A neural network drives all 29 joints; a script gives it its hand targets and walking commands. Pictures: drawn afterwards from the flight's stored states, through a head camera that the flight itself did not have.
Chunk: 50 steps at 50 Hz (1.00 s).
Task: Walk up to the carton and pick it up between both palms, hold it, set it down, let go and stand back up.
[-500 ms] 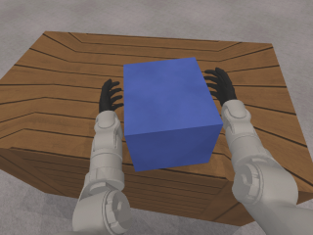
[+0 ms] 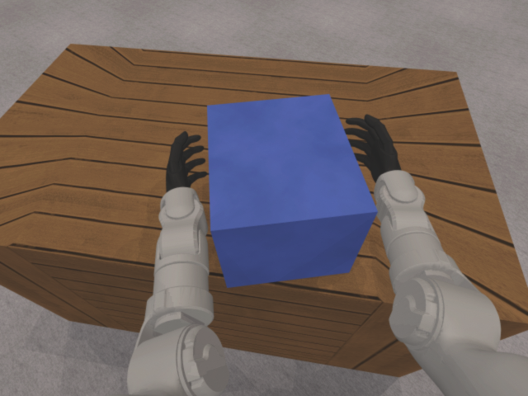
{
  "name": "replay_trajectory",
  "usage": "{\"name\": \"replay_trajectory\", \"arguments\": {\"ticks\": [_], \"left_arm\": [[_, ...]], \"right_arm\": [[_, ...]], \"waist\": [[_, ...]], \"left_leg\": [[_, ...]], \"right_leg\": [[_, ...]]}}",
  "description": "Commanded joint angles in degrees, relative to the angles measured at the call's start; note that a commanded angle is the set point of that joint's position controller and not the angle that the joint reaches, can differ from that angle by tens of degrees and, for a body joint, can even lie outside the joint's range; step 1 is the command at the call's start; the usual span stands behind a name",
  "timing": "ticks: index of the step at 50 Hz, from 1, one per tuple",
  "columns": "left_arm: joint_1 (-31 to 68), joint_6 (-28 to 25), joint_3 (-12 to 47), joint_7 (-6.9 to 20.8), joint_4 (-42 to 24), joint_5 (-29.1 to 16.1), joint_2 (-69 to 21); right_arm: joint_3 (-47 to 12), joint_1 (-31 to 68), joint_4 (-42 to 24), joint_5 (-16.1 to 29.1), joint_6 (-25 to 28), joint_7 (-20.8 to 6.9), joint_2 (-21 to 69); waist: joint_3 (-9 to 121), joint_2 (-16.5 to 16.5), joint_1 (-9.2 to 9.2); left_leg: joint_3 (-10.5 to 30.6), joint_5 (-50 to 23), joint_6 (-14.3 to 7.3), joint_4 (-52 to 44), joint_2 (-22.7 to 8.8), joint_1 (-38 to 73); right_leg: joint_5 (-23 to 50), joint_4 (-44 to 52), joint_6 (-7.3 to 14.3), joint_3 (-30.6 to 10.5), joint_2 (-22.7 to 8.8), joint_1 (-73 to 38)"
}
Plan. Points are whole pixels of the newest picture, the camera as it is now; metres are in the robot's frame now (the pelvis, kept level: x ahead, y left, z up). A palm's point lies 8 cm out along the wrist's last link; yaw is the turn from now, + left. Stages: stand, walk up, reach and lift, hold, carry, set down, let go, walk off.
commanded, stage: set down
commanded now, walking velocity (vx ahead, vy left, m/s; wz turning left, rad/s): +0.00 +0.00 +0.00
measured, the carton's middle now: (278, 189) +0.44 +0.03 +0.01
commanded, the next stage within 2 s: none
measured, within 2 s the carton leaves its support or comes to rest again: neither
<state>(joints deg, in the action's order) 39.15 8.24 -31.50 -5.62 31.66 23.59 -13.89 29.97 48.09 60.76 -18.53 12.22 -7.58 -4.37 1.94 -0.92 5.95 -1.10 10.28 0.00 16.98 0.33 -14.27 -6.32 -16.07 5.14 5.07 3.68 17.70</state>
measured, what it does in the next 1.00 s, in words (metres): stands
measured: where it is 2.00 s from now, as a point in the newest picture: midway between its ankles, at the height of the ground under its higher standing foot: outside the picture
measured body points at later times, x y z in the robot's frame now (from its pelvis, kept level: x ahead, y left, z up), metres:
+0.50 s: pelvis +0.00 +0.00 +0.00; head +0.05 +0.00 +0.45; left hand +0.39 +0.18 +0.08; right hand +0.45 -0.13 +0.08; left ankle -0.03 +0.12 -0.75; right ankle +0.01 -0.05 -0.75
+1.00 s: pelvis +0.00 +0.01 +0.00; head +0.05 +0.01 +0.45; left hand +0.39 +0.18 +0.07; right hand +0.44 -0.13 +0.08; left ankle -0.03 +0.12 -0.75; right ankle +0.01 -0.05 -0.75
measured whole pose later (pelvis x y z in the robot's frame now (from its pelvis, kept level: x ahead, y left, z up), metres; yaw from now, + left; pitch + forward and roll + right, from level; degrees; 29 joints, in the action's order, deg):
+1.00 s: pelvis +0.00 +0.01 +0.00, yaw -1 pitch +7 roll +1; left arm 37.4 6.1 -32.4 -5.1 30.8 24.9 -15.0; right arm 33.2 45.0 54.2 -21.1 8.7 -11.2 -1.8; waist 1.6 -1.4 5.9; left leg -2.3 10.8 -0.6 17.2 0.7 -13.8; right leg -7.1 -17.6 4.6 4.0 3.3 18.2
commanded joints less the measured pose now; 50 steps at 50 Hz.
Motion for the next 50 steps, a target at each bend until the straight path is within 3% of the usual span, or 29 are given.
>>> {"name": "replay_trajectory", "arguments": {"ticks": [1, 2, 4, 5, 7, 9, 10, 15, 16, 21, 22, 24, 40, 46, 50], "left_arm": [[25.42, -1.83, 12.93, 2.59, 0.95, 0.65, -16.79], [25.17, -1.51, 12.16, 2.61, 1.20, 0.72, -16.55], [24.48, -1.82, 11.93, 2.52, 0.52, 1.02, -17.03], [23.57, -2.01, 12.50, 2.22, 0.15, 1.01, -17.61], [22.71, -1.87, 12.30, 2.08, -0.26, 1.79, -17.60], [22.70, -2.24, 12.68, 2.22, 0.30, 1.18, -17.56], [22.31, -2.30, 11.97, 2.28, 1.01, 1.98, -17.43], [23.73, -2.45, 9.06, 2.99, 1.55, 2.89, -15.84], [23.20, -2.28, 8.62, 2.97, 1.80, 3.18, -15.77], [21.16, -1.55, 11.79, 1.93, 0.44, 2.46, -18.20], [22.32, -1.31, 11.98, 2.66, 1.05, 0.97, -16.44], [21.68, -1.52, 10.94, 3.08, 0.79, 1.33, -16.38], [18.48, -1.41, 10.43, 3.30, 0.55, 1.69, -16.27], [17.31, -1.01, 9.14, 3.08, 0.19, 1.90, -13.72], [17.25, -1.84, 6.98, 1.62, 0.63, 1.52, -7.65]], "right_arm": [[-9.83, 23.99, 0.54, -3.11, -1.42, -4.99, 23.27], [-8.81, 23.19, 1.47, -3.50, -1.83, -5.09, 22.64], [-9.43, 23.38, -0.36, -3.84, -1.20, -5.29, 22.98], [-10.03, 23.83, -0.61, -3.32, -0.60, -5.48, 23.05], [-10.09, 21.82, 1.12, -2.82, -0.77, -5.46, 23.01], [-9.46, 21.26, 1.37, -3.55, -0.66, -5.29, 22.51], [-9.52, 21.13, 0.87, -3.79, -0.76, -5.34, 22.88], [-8.06, 20.45, 0.61, -4.92, -1.95, -5.96, 23.13], [-8.06, 20.82, 0.41, -4.81, -2.14, -6.33, 22.82], [-7.47, 20.52, 0.86, -4.75, -1.80, -6.97, 22.20], [-7.24, 18.49, -1.70, -4.59, -2.65, -6.48, 23.74], [-7.09, 18.46, -2.36, -4.69, -3.08, -6.58, 23.45], [-7.83, 15.59, -3.95, -4.61, -4.32, -7.53, 23.53], [-6.43, 15.23, -4.75, -4.95, -5.32, -8.09, 19.29], [-5.00, 14.64, -4.80, -4.27, -5.41, -6.75, 11.50]], "waist": [[22.46, -4.19, -0.36], [21.47, -4.31, -0.85], [22.78, -5.33, 0.27], [23.28, -4.19, 1.01], [21.91, -3.33, 0.61], [22.37, -4.82, -0.63], [21.87, -4.38, 0.07], [19.65, -5.55, 0.17], [18.94, -5.57, 1.08], [20.56, -3.61, -0.05], [20.28, -2.45, -0.66], [19.56, -3.15, -0.73], [18.45, -4.33, -0.65], [18.53, -4.05, 0.20], [19.27, -4.23, 0.71]], "left_leg": [[-3.20, -8.91, -1.68, -3.04, -2.25, -7.10], [-3.15, -8.74, -1.74, -3.11, -2.34, -6.55], [-3.36, -9.15, -2.06, -3.02, -2.24, -7.45], [-3.21, -11.17, -1.77, -2.74, -2.34, -7.19], [-3.10, -11.75, -1.45, -2.43, -2.35, -5.70], [-3.06, -10.75, -1.91, -2.54, -2.35, -5.97], [-3.03, -9.60, -2.10, -2.78, -2.28, -6.47], [-3.47, -6.90, -2.81, -3.90, -2.35, -8.62], [-3.44, -7.18, -2.93, -4.05, -2.30, -8.33], [-3.10, -11.64, -1.91, -2.10, -2.81, -2.97], [-4.53, -9.43, -1.63, -2.36, -1.45, -5.76], [-4.12, -8.20, -1.67, -3.54, -1.59, -7.57], [-3.50, -9.87, -2.00, -2.68, -1.51, -7.57], [-3.89, -10.59, -1.83, -2.05, -1.43, -5.62], [-4.41, -11.37, -1.60, -1.74, -1.25, -5.93]], "right_leg": [[14.99, -2.92, -6.47, -3.42, -6.89, -25.61], [13.40, -2.49, -6.40, -3.62, -6.89, -24.99], [12.35, -2.21, -7.13, -4.47, -7.53, -25.54], [14.82, -2.87, -6.74, -4.00, -7.18, -26.09], [14.48, -2.67, -6.01, -3.44, -6.79, -25.49], [14.05, -2.22, -6.20, -3.66, -6.86, -24.26], [12.25, -1.97, -6.38, -4.10, -7.20, -24.48], [6.72, -1.00, -7.65, -6.00, -8.63, -25.31], [6.96, -1.38, -7.25, -5.21, -7.96, -24.75], [9.01, -1.49, -5.20, -2.62, -6.00, -19.16], [10.21, -1.60, -6.39, -4.01, -7.23, -23.24], [12.25, -2.54, -7.44, -3.94, -7.55, -26.17], [11.98, -2.96, -7.05, -4.25, -6.51, -23.99], [10.82, -2.86, -6.66, -3.85, -5.93, -22.42], [11.09, -3.16, -6.43, -4.26, -5.73, -22.07]]}}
